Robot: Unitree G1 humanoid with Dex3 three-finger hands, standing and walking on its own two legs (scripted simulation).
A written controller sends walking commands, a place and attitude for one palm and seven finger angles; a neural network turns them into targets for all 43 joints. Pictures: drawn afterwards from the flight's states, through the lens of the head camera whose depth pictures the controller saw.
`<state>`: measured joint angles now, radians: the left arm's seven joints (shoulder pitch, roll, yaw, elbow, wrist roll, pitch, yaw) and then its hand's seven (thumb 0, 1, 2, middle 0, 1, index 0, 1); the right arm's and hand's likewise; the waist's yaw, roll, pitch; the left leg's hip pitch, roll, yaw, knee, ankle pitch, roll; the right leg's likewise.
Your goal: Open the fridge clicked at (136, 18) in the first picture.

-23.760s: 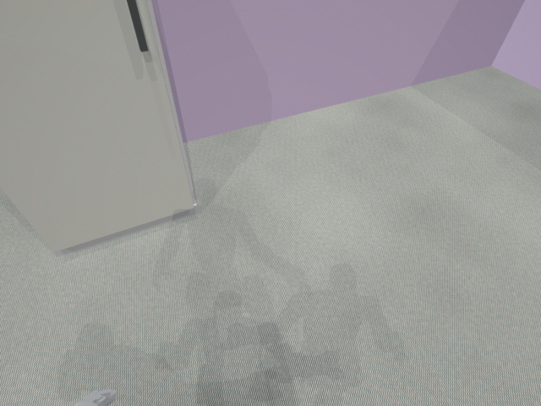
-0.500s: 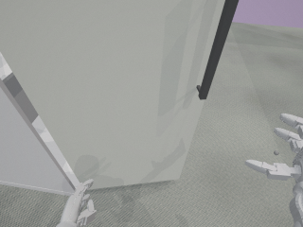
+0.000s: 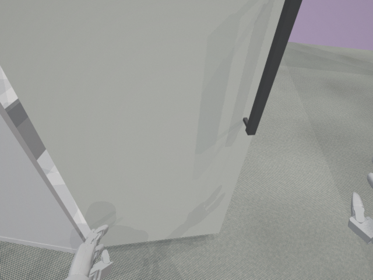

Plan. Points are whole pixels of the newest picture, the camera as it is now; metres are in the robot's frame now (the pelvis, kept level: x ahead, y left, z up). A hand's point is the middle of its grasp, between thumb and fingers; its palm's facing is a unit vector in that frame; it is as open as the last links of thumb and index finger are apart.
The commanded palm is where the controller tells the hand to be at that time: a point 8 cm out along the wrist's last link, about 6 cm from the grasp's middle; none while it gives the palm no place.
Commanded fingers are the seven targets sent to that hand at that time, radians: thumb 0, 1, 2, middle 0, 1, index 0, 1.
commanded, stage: draw the hand back to the body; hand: right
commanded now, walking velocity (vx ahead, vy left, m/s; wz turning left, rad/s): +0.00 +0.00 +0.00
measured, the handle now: (266, 66) +0.49 -0.18 +0.26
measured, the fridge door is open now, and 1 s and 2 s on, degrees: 74 74 74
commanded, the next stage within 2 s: step back with the hand held close in 0.32 s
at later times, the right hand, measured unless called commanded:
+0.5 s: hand (352, 212) +0.19 -0.26 +0.15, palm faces +0.48 +0.80 -0.37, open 7.4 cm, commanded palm +0.14 -0.29 +0.17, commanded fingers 0.00 -0.90 -0.90 0.20 0.30 0.20 0.30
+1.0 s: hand out of the picture +0.10 -0.30 +0.16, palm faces +0.49 +0.75 -0.45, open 7.4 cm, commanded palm +0.03 -0.33 +0.17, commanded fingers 0.00 -0.90 -0.90 0.20 0.30 0.20 0.30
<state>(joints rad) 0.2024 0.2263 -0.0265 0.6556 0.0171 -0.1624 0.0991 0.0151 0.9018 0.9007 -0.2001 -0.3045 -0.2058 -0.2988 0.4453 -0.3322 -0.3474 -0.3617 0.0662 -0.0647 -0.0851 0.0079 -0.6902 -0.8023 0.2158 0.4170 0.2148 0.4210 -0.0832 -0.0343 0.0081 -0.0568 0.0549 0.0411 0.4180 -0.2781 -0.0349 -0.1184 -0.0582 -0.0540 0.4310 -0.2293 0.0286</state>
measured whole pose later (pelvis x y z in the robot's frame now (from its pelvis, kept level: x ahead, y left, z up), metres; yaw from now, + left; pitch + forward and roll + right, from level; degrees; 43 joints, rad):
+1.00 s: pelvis -0.09 -0.02 -0.02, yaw -4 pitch -2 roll +2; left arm 0.21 0.20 -0.03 0.54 -0.01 -0.08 0.09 0.01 0.90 0.90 -0.20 -0.30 -0.21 -0.30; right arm 0.48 -0.41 -0.44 -0.48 0.03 -0.20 -0.13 0.01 -0.89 -0.90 0.21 0.30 0.21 0.30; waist -0.01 0.00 0.06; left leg -0.30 0.04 0.01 0.56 -0.22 -0.06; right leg -0.41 -0.04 -0.01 0.61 -0.18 -0.03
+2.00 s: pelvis -0.34 +0.01 -0.01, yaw -3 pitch +0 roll +0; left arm 0.29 0.22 0.01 0.70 0.02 -0.10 0.07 0.01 0.90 0.90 -0.20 -0.30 -0.21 -0.30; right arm 0.52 -0.45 -0.44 -0.51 0.02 -0.23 -0.15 0.01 -0.89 -0.90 0.21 0.30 0.21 0.30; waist -0.02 0.03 -0.03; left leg -0.18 -0.06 0.05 0.52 -0.33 0.10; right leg -0.56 -0.05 -0.02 0.99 -0.39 0.01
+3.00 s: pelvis -0.31 -0.05 +0.00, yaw +0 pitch +2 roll +1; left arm 0.21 0.20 -0.02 0.59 0.00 -0.08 0.08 0.01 0.90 0.90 -0.20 -0.30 -0.21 -0.30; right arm 0.58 -0.46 -0.43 -0.48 0.06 -0.21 -0.15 0.01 -0.89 -0.90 0.21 0.30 0.21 0.30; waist 0.02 0.03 -0.03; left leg -0.14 -0.02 0.00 0.44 -0.33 0.00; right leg -0.32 -0.06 -0.10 0.52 -0.23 -0.01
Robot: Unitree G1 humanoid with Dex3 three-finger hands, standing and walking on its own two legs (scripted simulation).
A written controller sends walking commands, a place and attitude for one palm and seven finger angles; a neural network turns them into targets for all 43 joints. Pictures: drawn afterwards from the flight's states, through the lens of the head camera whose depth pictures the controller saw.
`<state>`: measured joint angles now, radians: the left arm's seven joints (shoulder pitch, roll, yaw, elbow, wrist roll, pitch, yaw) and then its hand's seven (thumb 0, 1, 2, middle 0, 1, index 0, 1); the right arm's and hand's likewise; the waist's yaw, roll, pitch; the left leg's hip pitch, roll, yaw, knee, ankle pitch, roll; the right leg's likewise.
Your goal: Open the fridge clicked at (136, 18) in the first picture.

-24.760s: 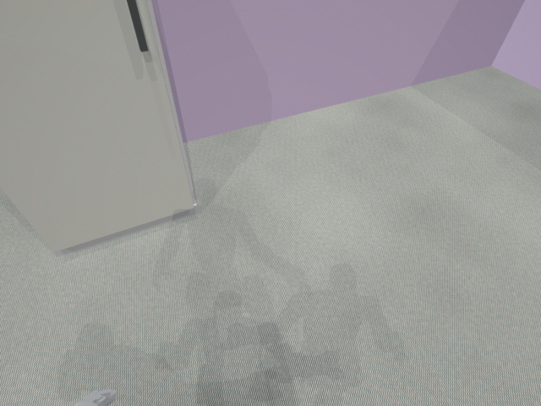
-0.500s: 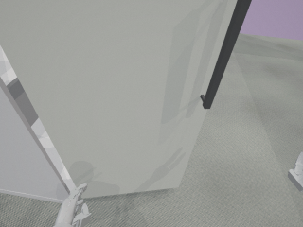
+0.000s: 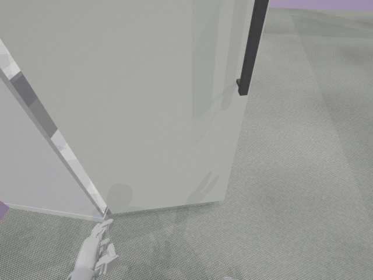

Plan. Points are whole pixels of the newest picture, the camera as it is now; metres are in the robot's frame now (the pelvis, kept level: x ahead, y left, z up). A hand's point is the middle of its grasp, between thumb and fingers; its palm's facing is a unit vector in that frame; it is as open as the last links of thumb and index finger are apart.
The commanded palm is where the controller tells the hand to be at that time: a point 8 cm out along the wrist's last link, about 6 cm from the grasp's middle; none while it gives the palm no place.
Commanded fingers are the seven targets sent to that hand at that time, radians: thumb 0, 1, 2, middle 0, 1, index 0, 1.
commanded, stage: step back with the hand held close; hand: right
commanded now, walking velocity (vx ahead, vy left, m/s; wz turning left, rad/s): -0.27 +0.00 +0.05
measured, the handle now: (253, 20) +0.59 -0.12 +0.27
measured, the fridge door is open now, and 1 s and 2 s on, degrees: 74 74 74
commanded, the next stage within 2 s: stop stepping back and stand still in 0.40 s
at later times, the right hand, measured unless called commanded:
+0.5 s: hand out of the picture +0.02 -0.26 +0.19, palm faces +0.51 +0.74 -0.43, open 7.4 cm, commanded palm -0.02 -0.30 +0.19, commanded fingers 0.00 -0.90 -0.90 0.20 0.30 0.20 0.30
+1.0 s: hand out of the picture -0.05 -0.25 +0.20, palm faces +0.45 +0.76 -0.47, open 7.4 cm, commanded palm -0.10 -0.29 +0.19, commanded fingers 0.00 -0.90 -0.90 0.20 0.30 0.20 0.30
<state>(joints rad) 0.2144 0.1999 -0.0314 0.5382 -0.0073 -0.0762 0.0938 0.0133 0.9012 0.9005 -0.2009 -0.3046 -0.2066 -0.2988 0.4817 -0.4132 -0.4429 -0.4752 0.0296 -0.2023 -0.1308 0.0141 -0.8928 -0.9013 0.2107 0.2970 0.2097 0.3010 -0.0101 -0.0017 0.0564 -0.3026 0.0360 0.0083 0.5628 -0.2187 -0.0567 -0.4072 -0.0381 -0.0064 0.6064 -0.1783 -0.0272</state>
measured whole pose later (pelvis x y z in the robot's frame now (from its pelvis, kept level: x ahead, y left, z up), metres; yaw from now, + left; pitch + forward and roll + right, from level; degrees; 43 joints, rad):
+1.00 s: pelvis -0.25 +0.01 +0.01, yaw +1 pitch +0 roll +0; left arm 0.29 0.22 0.01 0.70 0.02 -0.10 0.07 0.01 0.90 0.90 -0.20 -0.30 -0.21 -0.30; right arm 0.52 -0.45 -0.44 -0.51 0.02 -0.23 -0.15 0.01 -0.89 -0.90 0.21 0.30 0.21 0.30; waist -0.02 0.03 -0.03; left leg -0.18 -0.06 0.05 0.52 -0.33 0.10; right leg -0.56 -0.05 -0.02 0.99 -0.39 0.01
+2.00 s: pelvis -0.21 -0.04 +0.01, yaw +4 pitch +2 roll +1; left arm 0.21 0.20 -0.02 0.59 0.00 -0.08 0.08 0.01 0.90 0.90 -0.20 -0.30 -0.21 -0.30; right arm 0.58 -0.46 -0.43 -0.48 0.06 -0.21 -0.15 0.01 -0.89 -0.90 0.21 0.30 0.21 0.30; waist 0.02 0.03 -0.03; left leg -0.14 -0.02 0.00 0.44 -0.33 0.00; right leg -0.32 -0.06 -0.10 0.52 -0.23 -0.01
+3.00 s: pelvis -0.27 -0.04 +0.00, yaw +0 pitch +0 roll +2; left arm 0.23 0.27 -0.01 0.94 0.02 0.03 0.00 0.01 0.91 0.90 -0.20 -0.30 -0.20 -0.30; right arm 0.28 -0.22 0.02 0.87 -0.02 0.05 0.00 0.01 -0.96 -0.90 0.21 0.30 0.21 0.30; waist 0.01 0.05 0.08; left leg -0.24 0.00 0.07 0.57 -0.34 0.00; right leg -0.42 -0.02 -0.03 0.58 -0.17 -0.03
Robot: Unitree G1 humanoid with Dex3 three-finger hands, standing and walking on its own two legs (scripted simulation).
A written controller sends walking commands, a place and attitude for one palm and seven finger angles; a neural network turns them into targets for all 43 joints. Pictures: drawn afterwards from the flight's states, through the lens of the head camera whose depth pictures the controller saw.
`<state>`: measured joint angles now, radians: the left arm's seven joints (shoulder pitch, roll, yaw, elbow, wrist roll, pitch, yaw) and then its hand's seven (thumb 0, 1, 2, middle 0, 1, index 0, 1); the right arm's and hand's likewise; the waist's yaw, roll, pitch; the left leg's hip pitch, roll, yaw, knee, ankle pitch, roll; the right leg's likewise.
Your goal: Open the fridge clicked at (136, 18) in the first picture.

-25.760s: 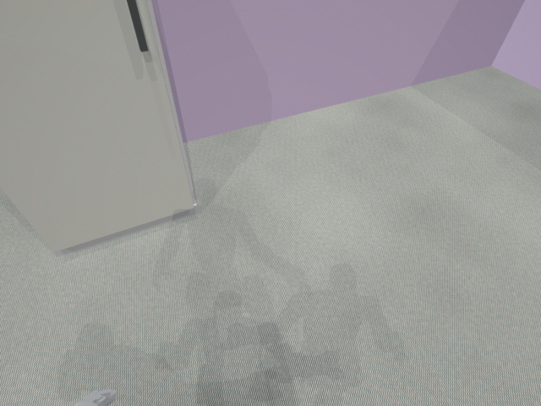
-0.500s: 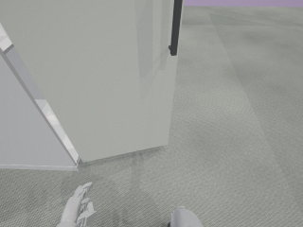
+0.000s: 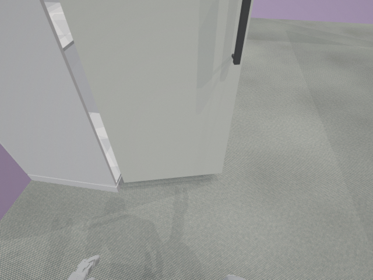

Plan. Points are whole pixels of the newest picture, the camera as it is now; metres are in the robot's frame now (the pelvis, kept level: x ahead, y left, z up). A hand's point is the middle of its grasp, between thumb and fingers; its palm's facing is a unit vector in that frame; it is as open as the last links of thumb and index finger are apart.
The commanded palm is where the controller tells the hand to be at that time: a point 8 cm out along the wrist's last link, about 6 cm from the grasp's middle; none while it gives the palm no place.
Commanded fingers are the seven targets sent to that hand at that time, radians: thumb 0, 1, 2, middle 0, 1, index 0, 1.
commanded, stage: stop stepping back and stand still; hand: right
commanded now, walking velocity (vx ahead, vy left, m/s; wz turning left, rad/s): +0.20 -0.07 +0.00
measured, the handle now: (243, 5) +0.84 -0.15 +0.27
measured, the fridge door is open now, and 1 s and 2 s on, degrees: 74 74 74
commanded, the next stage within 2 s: let the arm hang, fingers relaxed in 1.54 s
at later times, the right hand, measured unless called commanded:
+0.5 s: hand (369, 175) +0.26 -0.28 +0.18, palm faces +0.43 +0.76 -0.49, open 7.4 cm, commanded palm +0.20 -0.32 +0.18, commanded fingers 0.00 -0.90 -0.90 0.20 0.30 0.20 0.30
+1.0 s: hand out of the picture +0.25 -0.31 +0.16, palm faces +0.35 +0.81 -0.48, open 7.4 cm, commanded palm +0.19 -0.34 +0.18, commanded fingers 0.00 -0.90 -0.90 0.20 0.30 0.20 0.30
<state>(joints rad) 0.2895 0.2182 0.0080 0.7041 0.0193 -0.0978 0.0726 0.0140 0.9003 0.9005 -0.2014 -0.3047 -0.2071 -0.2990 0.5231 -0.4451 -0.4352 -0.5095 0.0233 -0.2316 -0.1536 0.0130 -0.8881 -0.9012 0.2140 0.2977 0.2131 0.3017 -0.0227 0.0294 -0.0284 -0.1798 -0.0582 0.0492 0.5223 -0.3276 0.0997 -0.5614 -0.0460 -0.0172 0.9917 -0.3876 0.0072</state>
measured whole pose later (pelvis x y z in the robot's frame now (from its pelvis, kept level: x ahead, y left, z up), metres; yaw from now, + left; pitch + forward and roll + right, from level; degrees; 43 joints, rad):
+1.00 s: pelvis +0.03 -0.05 +0.00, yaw +3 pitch +2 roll +1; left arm 0.21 0.20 -0.02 0.59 0.00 -0.08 0.08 0.01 0.90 0.90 -0.20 -0.30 -0.21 -0.30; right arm 0.58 -0.46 -0.43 -0.48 0.06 -0.21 -0.15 0.01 -0.89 -0.90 0.21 0.30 0.21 0.30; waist 0.02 0.03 -0.03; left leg -0.14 -0.02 0.00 0.44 -0.33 0.00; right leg -0.32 -0.06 -0.10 0.52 -0.23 -0.01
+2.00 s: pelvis -0.02 -0.06 +0.00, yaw -1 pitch +0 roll +2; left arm 0.23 0.27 -0.01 0.94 0.02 0.03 0.00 0.01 0.91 0.90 -0.20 -0.30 -0.20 -0.30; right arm 0.28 -0.22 0.02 0.87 -0.02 0.05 0.00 0.01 -0.96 -0.90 0.21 0.30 0.21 0.30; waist 0.01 0.05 0.08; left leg -0.24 0.00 0.07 0.57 -0.34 0.00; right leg -0.42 -0.02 -0.03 0.58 -0.17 -0.03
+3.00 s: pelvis +0.03 -0.05 +0.01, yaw +1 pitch -1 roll +0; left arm 0.11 0.33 0.00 1.12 0.01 0.00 0.01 0.01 0.90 0.90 -0.20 -0.30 -0.21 -0.30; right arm 0.12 -0.32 0.00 1.12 -0.01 -0.01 0.01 0.00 -0.91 -0.90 0.20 0.29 0.20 0.30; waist 0.01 0.00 0.05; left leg -0.04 0.01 0.03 0.31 -0.26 0.00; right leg -0.21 -0.01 -0.07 0.35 -0.13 -0.01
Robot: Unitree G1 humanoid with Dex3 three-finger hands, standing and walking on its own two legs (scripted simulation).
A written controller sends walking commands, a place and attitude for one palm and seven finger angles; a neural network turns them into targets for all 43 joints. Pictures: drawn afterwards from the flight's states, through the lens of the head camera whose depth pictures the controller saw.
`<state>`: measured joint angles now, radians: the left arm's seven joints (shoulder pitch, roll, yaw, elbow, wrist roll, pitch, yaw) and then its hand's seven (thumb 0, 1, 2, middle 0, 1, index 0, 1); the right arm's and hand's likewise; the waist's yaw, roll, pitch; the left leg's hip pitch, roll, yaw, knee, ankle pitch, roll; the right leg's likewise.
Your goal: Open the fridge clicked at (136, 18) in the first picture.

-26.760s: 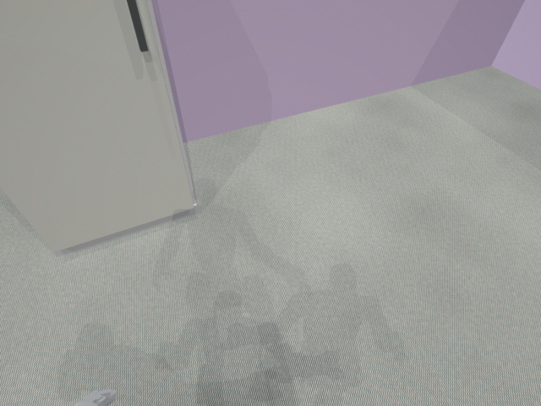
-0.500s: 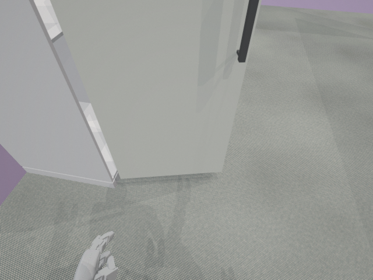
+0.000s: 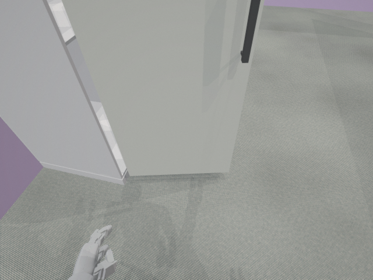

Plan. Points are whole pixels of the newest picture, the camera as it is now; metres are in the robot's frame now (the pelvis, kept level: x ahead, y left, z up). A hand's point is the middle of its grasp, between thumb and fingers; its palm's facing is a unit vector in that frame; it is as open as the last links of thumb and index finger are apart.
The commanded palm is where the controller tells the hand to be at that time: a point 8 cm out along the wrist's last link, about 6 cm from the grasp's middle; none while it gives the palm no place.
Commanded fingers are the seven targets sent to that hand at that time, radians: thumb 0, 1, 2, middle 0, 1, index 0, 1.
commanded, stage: stop stepping back and stand still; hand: right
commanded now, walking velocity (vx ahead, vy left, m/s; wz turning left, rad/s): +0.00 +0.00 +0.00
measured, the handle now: out of the picture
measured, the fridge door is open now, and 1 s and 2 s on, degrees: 74 74 74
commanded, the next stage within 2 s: let the arm hang, fingers relaxed in 0.54 s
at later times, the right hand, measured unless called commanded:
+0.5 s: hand out of the picture +0.13 -0.29 +0.16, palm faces +0.47 +0.77 -0.43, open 7.4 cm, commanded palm +0.07 -0.32 +0.18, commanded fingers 0.00 -0.90 -0.90 0.20 0.30 0.20 0.30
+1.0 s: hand out of the picture -0.02 -0.18 -0.19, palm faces +0.02 +0.99 -0.15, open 7.1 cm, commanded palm none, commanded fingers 0.00 -0.90 -0.90 0.20 0.30 0.20 0.30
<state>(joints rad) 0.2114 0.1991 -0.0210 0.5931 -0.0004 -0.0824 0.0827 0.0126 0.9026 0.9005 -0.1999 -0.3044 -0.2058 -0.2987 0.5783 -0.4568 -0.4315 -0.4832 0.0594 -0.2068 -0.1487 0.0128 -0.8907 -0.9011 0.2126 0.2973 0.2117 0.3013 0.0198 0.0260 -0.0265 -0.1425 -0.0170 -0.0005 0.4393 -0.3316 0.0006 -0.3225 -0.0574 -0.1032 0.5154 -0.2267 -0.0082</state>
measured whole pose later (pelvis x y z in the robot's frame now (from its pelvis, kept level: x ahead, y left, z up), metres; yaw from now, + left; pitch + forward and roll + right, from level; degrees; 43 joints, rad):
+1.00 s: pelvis -0.05 +0.00 -0.01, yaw -4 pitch +0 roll +2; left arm 0.23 0.27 -0.01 0.94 0.02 0.03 0.00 0.01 0.91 0.90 -0.20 -0.30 -0.20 -0.30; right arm 0.28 -0.22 0.02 0.87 -0.02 0.05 0.00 0.01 -0.96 -0.90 0.21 0.30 0.21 0.30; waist 0.01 0.05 0.08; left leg -0.24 0.00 0.07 0.57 -0.34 0.00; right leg -0.42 -0.02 -0.03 0.58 -0.17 -0.03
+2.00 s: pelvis -0.01 +0.00 +0.01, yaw -2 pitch -1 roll +0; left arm 0.11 0.33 0.00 1.12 0.01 0.00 0.01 0.01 0.90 0.90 -0.20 -0.30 -0.21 -0.30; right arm 0.12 -0.32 0.00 1.12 -0.01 -0.01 0.01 0.00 -0.91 -0.90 0.20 0.29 0.20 0.30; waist 0.01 0.00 0.05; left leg -0.04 0.01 0.03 0.31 -0.26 0.00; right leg -0.21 -0.01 -0.07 0.35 -0.13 -0.01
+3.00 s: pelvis +0.01 +0.02 +0.01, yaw -1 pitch -1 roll +0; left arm 0.11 0.31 0.00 1.13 0.01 0.01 0.02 0.01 0.90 0.90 -0.20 -0.30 -0.21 -0.30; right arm 0.13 -0.31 0.00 1.12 -0.01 -0.01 -0.01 0.00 -0.91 -0.90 0.20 0.29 0.20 0.30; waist 0.01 0.00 0.05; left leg 0.00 -0.02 0.02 0.29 -0.27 0.03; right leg -0.18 -0.05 -0.07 0.35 -0.15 0.02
